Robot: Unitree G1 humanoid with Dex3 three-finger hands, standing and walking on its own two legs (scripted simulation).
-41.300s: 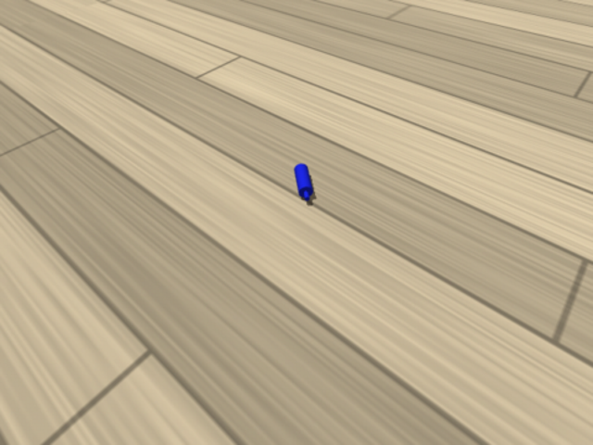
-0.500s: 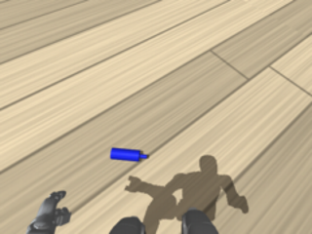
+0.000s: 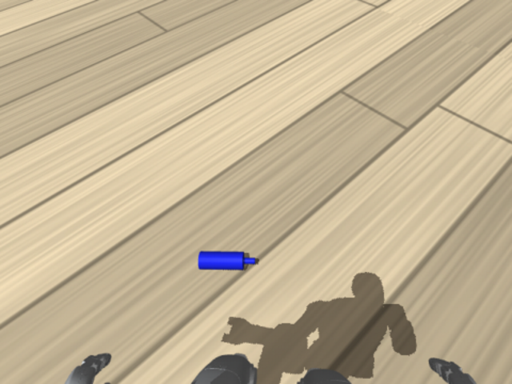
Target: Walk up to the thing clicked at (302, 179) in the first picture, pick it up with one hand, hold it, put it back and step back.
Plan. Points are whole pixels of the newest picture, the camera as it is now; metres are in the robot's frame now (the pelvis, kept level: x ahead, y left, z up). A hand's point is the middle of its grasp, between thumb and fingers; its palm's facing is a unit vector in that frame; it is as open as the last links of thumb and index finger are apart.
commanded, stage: step back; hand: left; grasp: from above
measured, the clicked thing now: (227, 260) +0.58 +0.21 -0.72
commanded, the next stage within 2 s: none
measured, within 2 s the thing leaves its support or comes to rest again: neither
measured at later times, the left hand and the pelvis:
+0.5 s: hand out of the picture -0.04 +0.30 -0.14, palm faces +0.03 -0.93 -0.37, open 7.4 cm; pelvis -0.13 +0.02 +0.01, yaw +0 degrees
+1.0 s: hand out of the picture -0.16 +0.25 -0.15, palm faces +0.03 -0.91 -0.41, open 7.4 cm; pelvis -0.30 -0.02 -0.01, yaw +2 degrees
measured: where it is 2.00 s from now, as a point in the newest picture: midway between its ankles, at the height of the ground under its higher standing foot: outside the picture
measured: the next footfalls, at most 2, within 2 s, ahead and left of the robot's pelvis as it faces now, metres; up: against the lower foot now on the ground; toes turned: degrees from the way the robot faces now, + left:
left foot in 0.26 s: -0.05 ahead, +0.15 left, +0.00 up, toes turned +0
right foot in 0.64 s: -0.18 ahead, -0.15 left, +0.00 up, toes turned +2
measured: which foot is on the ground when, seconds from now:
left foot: up 0.00-0.24, down 0.26-0.68, up 0.70-0.96, down 0.98-1.00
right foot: down 0.00-0.28, up 0.30-0.62, down 0.64-1.00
